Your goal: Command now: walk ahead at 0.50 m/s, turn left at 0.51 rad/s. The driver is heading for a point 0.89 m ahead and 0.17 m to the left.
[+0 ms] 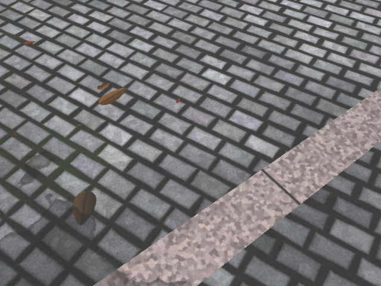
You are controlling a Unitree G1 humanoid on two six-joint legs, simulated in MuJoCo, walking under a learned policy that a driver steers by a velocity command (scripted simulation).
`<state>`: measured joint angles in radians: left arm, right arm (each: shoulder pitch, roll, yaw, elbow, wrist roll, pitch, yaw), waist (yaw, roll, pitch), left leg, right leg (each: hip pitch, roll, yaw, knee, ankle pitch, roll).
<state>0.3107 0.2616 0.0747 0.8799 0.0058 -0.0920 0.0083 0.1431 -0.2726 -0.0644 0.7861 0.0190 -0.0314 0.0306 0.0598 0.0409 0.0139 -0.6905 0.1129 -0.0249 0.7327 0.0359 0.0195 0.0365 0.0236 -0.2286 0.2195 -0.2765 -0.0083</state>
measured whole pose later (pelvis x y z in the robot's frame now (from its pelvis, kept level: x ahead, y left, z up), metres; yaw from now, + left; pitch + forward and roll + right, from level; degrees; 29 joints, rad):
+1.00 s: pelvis +0.55 +0.06 +0.01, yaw +16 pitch +2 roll -1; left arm 0.37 0.26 0.04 0.87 -0.01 -0.08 -0.01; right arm 0.13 -0.27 -0.06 0.69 0.01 -0.06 0.01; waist 0.08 0.04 0.01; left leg -0.68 0.11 -0.05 0.70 0.02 -0.01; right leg -0.05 0.06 -0.03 0.23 -0.22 -0.06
